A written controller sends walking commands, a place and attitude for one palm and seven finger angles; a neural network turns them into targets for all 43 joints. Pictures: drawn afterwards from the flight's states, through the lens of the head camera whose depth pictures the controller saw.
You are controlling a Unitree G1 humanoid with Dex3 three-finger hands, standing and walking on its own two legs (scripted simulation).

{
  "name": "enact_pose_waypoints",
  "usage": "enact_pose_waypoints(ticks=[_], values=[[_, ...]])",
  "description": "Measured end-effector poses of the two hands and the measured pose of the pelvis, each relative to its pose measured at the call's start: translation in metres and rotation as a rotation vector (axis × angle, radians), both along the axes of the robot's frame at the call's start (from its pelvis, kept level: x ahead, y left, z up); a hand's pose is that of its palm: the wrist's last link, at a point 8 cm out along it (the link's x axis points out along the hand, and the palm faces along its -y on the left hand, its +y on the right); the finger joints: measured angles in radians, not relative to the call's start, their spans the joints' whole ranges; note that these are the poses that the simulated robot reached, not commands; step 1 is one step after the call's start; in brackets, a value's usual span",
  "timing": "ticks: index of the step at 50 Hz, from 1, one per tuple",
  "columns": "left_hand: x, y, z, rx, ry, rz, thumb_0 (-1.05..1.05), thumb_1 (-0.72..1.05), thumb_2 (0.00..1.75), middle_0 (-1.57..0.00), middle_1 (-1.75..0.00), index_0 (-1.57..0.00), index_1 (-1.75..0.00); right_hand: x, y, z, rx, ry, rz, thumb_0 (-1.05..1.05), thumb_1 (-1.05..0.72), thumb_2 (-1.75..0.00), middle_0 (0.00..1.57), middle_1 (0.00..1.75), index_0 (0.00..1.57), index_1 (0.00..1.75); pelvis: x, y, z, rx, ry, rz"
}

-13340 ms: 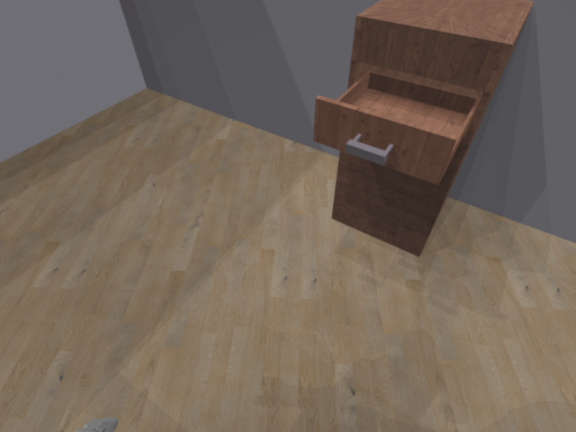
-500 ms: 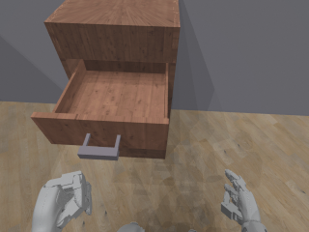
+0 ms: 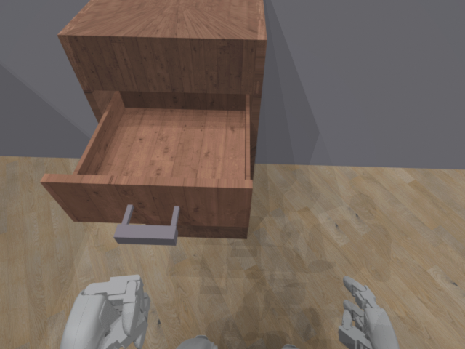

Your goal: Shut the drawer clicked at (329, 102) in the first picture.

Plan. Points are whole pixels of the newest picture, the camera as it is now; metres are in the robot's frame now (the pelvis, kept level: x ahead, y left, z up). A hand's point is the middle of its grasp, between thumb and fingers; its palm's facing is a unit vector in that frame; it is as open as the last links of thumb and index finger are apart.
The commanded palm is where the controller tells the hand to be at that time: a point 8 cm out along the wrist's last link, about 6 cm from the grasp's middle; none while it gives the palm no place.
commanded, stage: raise the hand and make a fist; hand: left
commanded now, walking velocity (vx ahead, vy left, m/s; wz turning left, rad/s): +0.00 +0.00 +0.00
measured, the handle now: (149, 223) +0.34 +0.19 -0.01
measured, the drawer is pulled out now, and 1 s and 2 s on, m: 0.28 0.28 0.28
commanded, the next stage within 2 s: bring the fist close to the handle in 0.10 s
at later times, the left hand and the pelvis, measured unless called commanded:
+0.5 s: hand (147, 311) +0.17 +0.13 +0.06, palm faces +0.05 -1.00 -0.06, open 3.2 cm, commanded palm +0.14 +0.20 +0.06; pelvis +0.00 -0.02 -0.01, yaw +1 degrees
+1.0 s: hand (157, 289) +0.22 +0.14 +0.01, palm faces +0.01 -1.00 -0.04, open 3.2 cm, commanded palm +0.19 +0.20 +0.01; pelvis -0.01 -0.02 -0.03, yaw +0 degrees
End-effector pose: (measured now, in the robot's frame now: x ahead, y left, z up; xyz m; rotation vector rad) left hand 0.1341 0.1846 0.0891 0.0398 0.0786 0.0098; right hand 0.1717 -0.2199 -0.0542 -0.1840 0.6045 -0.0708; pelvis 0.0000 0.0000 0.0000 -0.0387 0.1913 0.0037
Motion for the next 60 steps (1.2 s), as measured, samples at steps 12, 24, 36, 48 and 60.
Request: enact_pose_waypoints(ticks=[12, 24, 36, 48, 60], values=[[-0.004, 0.004, 0.005, 0.01, -0.026, 0.045, 0.01, 0.9, 0.9, -1.4, -1.6, -1.4, -1.6, 0.01, -0.01, 0.004, 0.005, -0.028, 0.001, 0.02, -0.9, -0.9, 0.2, 0.3, 0.2, 0.3, 0.002, -0.01, 0.002, 0.002, -0.002, 0.008], [0.01, 0.002, -0.02, 0.021, -0.036, 0.041, 0.01, 0.9, 0.9, -1.4, -1.6, -1.4, -1.6, 0.013, -0.023, -0.008, -0.02, -0.016, 0.016, 0.02, -0.9, -0.9, 0.2, 0.3, 0.2, 0.3, -0.002, -0.022, -0.008, 0.008, 0.035, 0.01], [0.033, 0.009, -0.046, 0.02, -0.01, 0.022, 0.01, 0.9, 0.9, -1.4, -1.6, -1.4, -1.6, -0.003, -0.037, -0.029, -0.039, 0.069, -0.029, 0.02, -0.9, -0.9, 0.2, 0.3, 0.2, 0.3, -0.002, -0.027, -0.016, 0.006, 0.071, 0.006], [0.057, 0.011, -0.071, 0.002, -0.026, 0.007, 0.01, 0.9, 0.9, -1.4, -1.6, -1.4, -1.6, -0.007, -0.036, -0.046, -0.062, 0.102, -0.027, 0.02, -0.9, -0.9, 0.2, 0.3, 0.2, 0.3, -0.005, -0.021, -0.03, 0.002, 0.12, 0.0], [0.076, 0.023, -0.098, -0.001, -0.037, 0.014, 0.01, 0.9, 0.9, -1.4, -1.6, -1.4, -1.6, -0.005, -0.024, -0.064, -0.075, 0.139, 0.008, 0.01, -0.9, -0.9, 0.2, 0.3, 0.2, 0.3, -0.009, -0.012, -0.045, -0.008, 0.166, -0.003]])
